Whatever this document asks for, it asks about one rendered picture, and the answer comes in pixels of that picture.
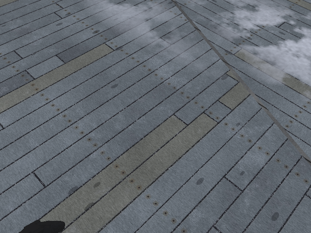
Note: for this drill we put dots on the left robot hand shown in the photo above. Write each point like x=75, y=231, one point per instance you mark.
x=49, y=226

